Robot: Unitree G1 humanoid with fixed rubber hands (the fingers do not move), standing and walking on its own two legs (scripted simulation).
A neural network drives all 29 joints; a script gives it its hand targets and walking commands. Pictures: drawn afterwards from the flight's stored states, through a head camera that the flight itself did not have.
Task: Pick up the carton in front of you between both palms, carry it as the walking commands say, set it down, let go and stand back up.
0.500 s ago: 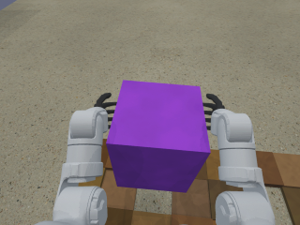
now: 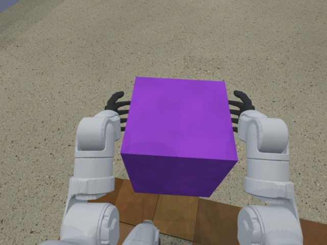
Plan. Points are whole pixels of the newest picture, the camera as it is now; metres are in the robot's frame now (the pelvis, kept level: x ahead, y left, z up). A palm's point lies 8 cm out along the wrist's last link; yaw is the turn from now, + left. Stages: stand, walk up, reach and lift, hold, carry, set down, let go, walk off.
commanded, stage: carry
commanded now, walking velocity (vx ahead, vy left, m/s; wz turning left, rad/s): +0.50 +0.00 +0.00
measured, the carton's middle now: (175, 142) +0.36 +0.03 +0.03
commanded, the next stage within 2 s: none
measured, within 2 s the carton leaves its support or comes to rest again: neither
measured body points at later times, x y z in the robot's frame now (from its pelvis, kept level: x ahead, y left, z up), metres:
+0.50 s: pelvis +0.34 +0.03 +0.00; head +0.39 +0.04 +0.45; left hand +0.73 +0.15 +0.11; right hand +0.70 -0.15 +0.12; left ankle +0.27 +0.10 -0.74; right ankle +0.47 -0.11 -0.70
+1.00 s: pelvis +0.67 -0.03 -0.04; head +0.70 -0.04 +0.41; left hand +1.04 +0.14 +0.09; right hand +1.05 -0.17 +0.08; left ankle +0.80 +0.11 -0.72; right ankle +0.57 -0.08 -0.78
